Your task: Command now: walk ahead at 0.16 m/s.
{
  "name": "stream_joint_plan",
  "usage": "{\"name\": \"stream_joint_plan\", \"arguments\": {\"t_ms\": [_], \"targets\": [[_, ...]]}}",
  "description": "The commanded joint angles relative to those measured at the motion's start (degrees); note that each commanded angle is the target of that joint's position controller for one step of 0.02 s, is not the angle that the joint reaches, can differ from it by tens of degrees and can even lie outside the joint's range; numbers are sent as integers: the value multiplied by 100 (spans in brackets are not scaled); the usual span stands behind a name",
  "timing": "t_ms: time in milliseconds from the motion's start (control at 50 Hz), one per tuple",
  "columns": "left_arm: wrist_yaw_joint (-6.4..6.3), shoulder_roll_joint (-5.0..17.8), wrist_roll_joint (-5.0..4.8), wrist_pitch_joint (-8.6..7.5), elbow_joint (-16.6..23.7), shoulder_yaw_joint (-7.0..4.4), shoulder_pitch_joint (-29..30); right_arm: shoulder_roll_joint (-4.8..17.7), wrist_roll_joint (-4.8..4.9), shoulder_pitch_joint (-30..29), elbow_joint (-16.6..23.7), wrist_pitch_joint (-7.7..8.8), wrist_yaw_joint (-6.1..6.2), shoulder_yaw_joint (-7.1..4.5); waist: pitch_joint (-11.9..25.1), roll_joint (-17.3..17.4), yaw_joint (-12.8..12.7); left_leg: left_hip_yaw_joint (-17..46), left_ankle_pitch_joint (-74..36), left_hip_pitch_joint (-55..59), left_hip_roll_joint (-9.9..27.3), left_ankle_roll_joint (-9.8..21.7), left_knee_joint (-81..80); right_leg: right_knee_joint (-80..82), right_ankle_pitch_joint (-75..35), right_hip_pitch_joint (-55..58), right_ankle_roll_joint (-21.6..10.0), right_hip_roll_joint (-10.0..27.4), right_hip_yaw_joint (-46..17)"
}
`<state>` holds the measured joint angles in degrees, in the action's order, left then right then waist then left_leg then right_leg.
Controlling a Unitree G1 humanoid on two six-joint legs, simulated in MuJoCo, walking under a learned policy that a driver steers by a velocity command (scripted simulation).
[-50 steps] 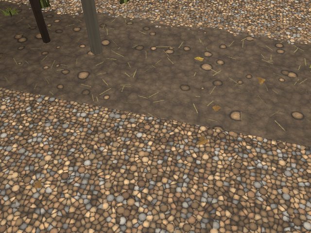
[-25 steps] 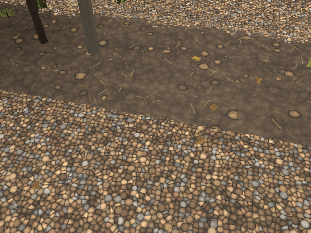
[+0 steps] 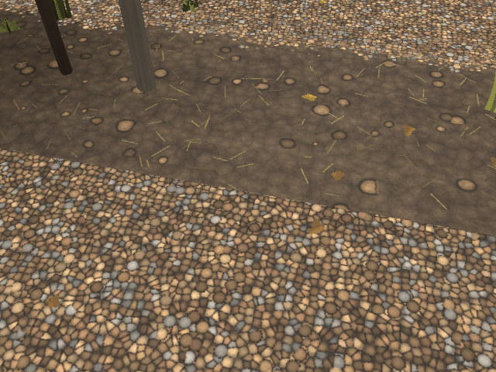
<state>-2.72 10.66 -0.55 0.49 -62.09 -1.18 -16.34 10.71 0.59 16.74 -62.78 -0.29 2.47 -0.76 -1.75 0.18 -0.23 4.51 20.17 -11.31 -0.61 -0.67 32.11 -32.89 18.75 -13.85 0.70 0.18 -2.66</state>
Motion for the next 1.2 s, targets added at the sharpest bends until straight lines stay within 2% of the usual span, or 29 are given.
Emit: {"name": "stream_joint_plan", "arguments": {"t_ms": [20,80,140,180,200,220,240,260,280,320,400,460,540,580,600,620,640,660,680,700,720,780,820,960,1060,1100,1140,1180,1200], "targets": [[-24,595,-49,-103,204,-104,-253,624,53,364,173,93,29,-115,-772,56,44,50,2356,-969,-4,508,-805,594,2317,-608,-395,-115,62],[57,439,-85,-360,308,-76,-265,644,100,589,191,316,-37,-141,-834,289,104,608,2272,-804,364,769,-947,183,1793,-874,-491,-80,30],[176,216,-120,-596,493,-33,-86,919,139,912,175,444,-112,-218,-735,934,170,1857,2324,-286,1090,1235,-1566,-683,847,-1222,-503,-303,406],[229,212,-141,-710,519,-30,-269,1038,156,671,307,476,-141,-236,-809,1049,-51,2194,1669,-522,1343,1322,-1547,-501,602,-854,-659,-243,401],[255,281,-145,-746,384,-62,-715,982,168,291,457,492,-145,-219,-765,896,-319,1758,949,-764,1137,1143,-1163,-85,423,-314,-720,-208,301],[289,523,-158,-785,124,-151,-1422,803,166,-174,665,543,-152,-173,-638,298,-602,793,3,-1302,531,791,-195,363,-69,549,-832,-58,-215],[325,1183,-192,-788,-184,-378,-2433,490,107,-480,902,677,-165,-100,-311,-1296,-913,-450,-901,-2581,-339,287,1973,1069,-928,2132,-1248,733,-1774],[389,1265,-56,-780,-226,-361,-2884,502,90,-466,971,811,-185,-101,-17,-1997,-960,-257,957,-3721,-450,222,3452,1695,-1999,2867,-1700,1903,-3609],[396,875,45,-789,-96,-219,-2405,625,163,-579,1028,862,-244,-134,-313,-1115,-649,124,1108,-4201,-104,392,4143,1600,-2079,2731,-1692,2048,-3535],[401,724,38,-722,109,-114,-1854,558,189,-734,1142,871,-285,-143,-508,-336,-388,-87,348,-4680,312,572,4433,1717,-2508,2536,-1576,1862,-2469],[251,449,89,-515,232,36,-1505,343,92,-1217,1404,755,-383,-136,-553,-538,-231,-602,-908,-3694,469,410,2630,2300,-2753,1539,-1054,1113,-950],[107,881,31,-528,365,-36,-1427,185,62,-1964,1761,701,-425,-37,-573,-597,-270,-877,-1931,-2205,130,233,760,2717,-2311,490,-991,838,-429],[103,1053,-92,-607,270,-146,-1460,708,123,-2117,1976,666,-433,-165,-559,-706,7,-681,-2161,-1626,31,455,-86,2597,-3011,1105,-921,1228,-436],[127,1113,9,-517,295,-198,-1379,992,119,-1349,1776,678,-421,-321,118,-793,449,-823,-1782,-689,-221,669,-12,1372,-5073,1588,-740,1200,-217],[143,1066,60,-457,357,-183,-1298,1179,157,-448,1492,653,-402,-434,631,-767,864,-848,-1723,352,-284,825,-53,250,-5587,1392,-613,1006,-59],[175,897,152,-445,520,-101,-1252,1501,109,534,1272,622,-364,-523,1334,-294,1185,238,-1436,2039,629,1165,51,-1441,-4195,175,-484,748,11],[267,-108,66,-541,522,152,-2151,1911,-37,1044,1135,620,-418,-591,2502,1525,702,3287,168,3808,2272,2220,-805,-3842,286,-1788,-181,-391,-58],[296,419,-111,-695,456,34,-1846,1325,4,820,1112,649,-439,-445,2215,1228,812,4189,866,3388,2259,2059,-1677,-4651,1183,-2377,-358,-309,-780],[292,856,-284,-758,740,-97,-1102,1088,34,167,1193,697,-423,-362,1055,940,655,3179,585,2363,2133,1720,-1785,-4759,765,-2803,-469,-23,-618],[236,905,-278,-770,879,-110,-694,958,13,-389,1287,742,-423,-302,644,272,435,2348,-139,1364,1976,1519,-1923,-4491,175,-2492,-504,326,-507],[179,864,-203,-725,898,-161,-549,838,-47,-653,1290,789,-447,-273,393,84,246,1719,-735,656,1768,1383,-2081,-4164,-151,-2211,-491,523,-445],[147,520,-172,-456,798,-199,-950,681,-113,-683,1082,834,-456,-246,190,401,-138,623,-1127,-223,1444,1315,-2530,-3676,-305,-1615,-471,777,-440],[115,582,-142,-363,966,-251,-616,809,-111,-578,966,867,-417,-275,-51,343,-156,221,-1264,-358,1421,1315,-2739,-3383,-614,-1975,-422,820,-453],[304,572,-59,-451,1497,-274,685,1078,-124,-168,843,762,-189,-305,-218,166,139,-868,-1962,321,1328,1087,-2757,-1470,-2458,-2697,-240,687,-179],[500,458,-61,-453,2053,-168,1673,1290,-41,422,707,578,-141,-354,-469,69,523,-1201,-2241,1394,1627,990,-2414,-554,-2105,-3029,-332,616,289],[582,518,-78,-446,2255,-180,1779,1372,1,442,723,479,-142,-392,-469,163,474,-1316,-2865,1753,1754,907,-2055,-376,-1507,-2967,-471,505,493],[636,725,-85,-428,2347,-275,1470,1535,8,256,840,400,-119,-443,-128,429,184,-1528,-4915,1831,1766,764,-1253,-329,-924,-2171,-690,136,860],[594,1278,-117,-409,2018,-593,-98,1546,1,79,981,310,-73,-439,770,407,-669,-1799,-5913,1236,1445,482,914,92,-1112,39,-1058,-418,1005],[447,1890,-108,-344,1856,-810,-1001,1356,-110,173,1173,375,-79,-351,1411,-409,-937,-1826,-3855,-363,1161,208,2833,191,-1141,1913,-1466,564,-591]]}}
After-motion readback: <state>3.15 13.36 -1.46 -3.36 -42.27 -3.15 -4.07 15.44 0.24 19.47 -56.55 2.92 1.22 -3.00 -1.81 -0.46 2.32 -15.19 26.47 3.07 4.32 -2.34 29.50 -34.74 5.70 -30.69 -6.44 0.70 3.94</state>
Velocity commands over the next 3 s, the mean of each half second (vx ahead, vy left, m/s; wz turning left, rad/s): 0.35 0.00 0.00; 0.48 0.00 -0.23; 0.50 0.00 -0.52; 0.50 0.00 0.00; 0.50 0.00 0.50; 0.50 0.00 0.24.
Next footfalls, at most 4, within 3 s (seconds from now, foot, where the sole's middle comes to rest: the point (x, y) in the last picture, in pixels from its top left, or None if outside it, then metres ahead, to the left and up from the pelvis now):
0.62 left None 0.42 0.10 -0.77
1.18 right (328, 314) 0.68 -0.19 -0.77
1.70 left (299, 218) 1.03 -0.13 -0.77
2.20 right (380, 187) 1.17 -0.43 -0.77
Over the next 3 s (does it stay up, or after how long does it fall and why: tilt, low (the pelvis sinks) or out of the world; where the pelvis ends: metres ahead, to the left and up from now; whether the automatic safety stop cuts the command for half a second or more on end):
stays up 1.46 -0.26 0.01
